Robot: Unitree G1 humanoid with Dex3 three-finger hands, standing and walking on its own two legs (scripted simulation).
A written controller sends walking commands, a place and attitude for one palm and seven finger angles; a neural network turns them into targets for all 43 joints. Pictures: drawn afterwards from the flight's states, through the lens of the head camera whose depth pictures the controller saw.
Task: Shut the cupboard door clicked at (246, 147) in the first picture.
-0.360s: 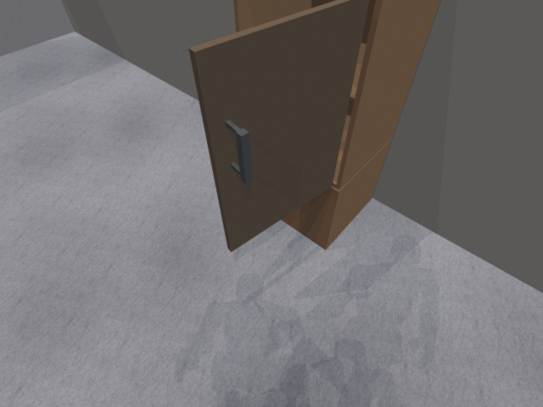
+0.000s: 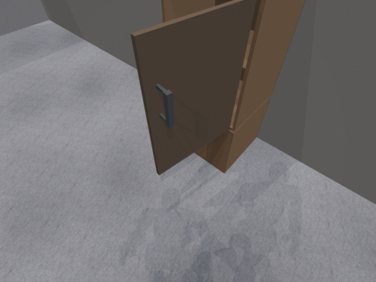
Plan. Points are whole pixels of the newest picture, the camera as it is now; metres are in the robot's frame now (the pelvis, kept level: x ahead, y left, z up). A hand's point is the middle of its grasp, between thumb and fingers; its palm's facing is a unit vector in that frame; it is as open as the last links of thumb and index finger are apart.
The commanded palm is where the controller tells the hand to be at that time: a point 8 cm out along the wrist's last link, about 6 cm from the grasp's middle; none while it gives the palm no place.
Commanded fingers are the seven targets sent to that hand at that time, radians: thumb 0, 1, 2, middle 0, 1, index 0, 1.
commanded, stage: look at it before walking up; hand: left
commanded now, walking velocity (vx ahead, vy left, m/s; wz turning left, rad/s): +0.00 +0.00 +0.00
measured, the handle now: (165, 106) +0.57 +0.10 +0.02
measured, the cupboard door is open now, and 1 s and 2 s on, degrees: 80 80 80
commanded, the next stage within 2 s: walk to a spot facing it in 0.48 s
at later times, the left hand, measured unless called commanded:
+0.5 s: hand out of the picture +0.06 +0.23 -0.17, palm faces +0.00 -0.96 -0.29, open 7.4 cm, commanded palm none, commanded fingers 0.00 0.90 0.90 -0.20 -0.30 -0.20 -0.30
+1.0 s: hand out of the picture +0.06 +0.19 -0.18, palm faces -0.12 -0.96 -0.26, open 7.4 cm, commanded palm none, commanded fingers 0.00 0.90 0.90 -0.20 -0.30 -0.20 -0.30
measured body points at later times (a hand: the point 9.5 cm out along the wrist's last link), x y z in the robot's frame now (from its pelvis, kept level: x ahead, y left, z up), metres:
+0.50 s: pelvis +0.00 +0.00 +0.00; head +0.02 +0.00 +0.45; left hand +0.06 +0.28 -0.15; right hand +0.05 -0.26 -0.15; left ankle -0.01 +0.13 -0.75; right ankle -0.02 -0.10 -0.75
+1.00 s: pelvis -0.02 -0.01 -0.02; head +0.03 -0.04 +0.42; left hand +0.07 +0.24 -0.16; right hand -0.02 -0.26 -0.19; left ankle -0.01 +0.13 -0.75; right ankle -0.04 -0.10 -0.75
